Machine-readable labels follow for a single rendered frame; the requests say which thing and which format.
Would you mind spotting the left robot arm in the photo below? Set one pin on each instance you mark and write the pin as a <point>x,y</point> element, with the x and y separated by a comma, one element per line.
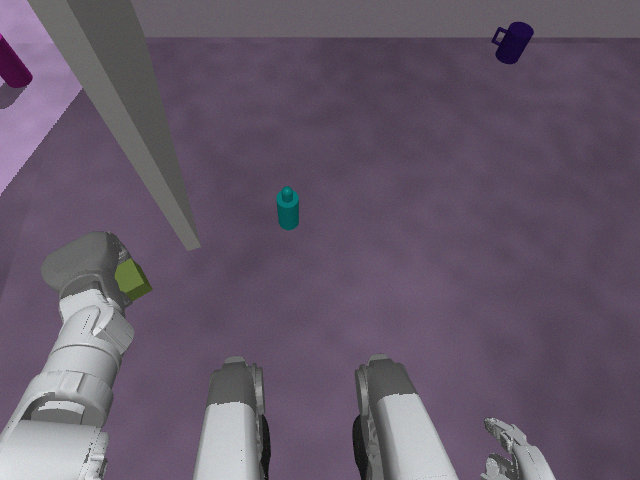
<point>55,431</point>

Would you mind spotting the left robot hand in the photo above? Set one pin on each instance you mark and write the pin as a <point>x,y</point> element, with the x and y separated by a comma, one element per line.
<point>93,251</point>

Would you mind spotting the right robot hand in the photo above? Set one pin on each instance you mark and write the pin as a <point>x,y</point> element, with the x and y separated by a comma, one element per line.
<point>528,463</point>

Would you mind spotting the right robot foot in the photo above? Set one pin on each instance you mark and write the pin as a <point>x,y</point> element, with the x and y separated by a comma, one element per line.
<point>361,457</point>

